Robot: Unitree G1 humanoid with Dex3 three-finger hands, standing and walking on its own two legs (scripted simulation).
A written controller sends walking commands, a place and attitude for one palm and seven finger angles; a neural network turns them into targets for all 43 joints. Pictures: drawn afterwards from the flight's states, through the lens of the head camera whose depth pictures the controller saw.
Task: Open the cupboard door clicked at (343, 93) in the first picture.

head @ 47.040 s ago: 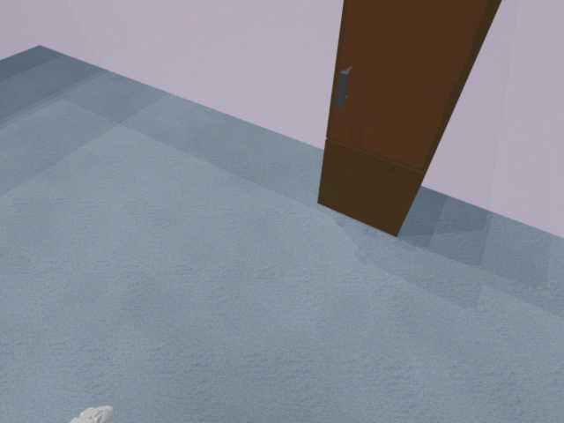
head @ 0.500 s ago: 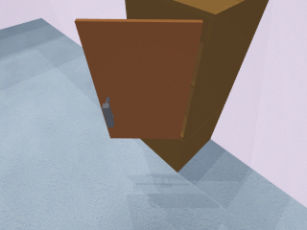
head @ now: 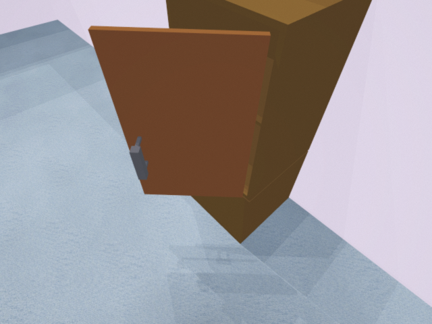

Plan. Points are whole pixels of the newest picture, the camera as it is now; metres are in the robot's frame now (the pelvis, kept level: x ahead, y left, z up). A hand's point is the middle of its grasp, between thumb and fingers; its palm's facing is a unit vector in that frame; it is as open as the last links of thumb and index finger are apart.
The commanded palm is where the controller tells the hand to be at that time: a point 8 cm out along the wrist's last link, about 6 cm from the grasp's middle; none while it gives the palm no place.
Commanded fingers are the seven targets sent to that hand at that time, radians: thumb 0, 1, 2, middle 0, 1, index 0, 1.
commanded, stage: come to a stop and stand still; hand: left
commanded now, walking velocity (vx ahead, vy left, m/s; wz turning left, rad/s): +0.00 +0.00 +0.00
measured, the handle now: (141, 158) +0.56 +0.25 -0.11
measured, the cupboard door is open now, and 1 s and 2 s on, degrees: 45 45 45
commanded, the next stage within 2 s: look again from close up in 0.50 s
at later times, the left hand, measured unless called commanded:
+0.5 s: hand out of the picture +0.04 +0.17 -0.17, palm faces +0.01 -0.98 -0.20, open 7.3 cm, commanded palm none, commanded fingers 0.00 0.90 0.90 -0.20 -0.30 -0.20 -0.30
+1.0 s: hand out of the picture +0.04 +0.18 -0.17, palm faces +0.01 -0.98 -0.21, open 7.3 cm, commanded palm none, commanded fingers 0.00 0.90 0.90 -0.20 -0.30 -0.20 -0.30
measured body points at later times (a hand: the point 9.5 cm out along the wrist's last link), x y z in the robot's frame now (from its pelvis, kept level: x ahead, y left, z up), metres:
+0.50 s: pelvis +0.03 -0.01 +0.00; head +0.04 +0.00 +0.45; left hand +0.04 +0.22 -0.16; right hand +0.07 -0.24 -0.15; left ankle +0.04 +0.11 -0.74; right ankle -0.02 -0.09 -0.74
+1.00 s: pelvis +0.04 +0.00 +0.00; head +0.05 +0.00 +0.45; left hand +0.04 +0.23 -0.15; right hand +0.06 -0.24 -0.15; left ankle +0.04 +0.11 -0.74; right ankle -0.02 -0.09 -0.74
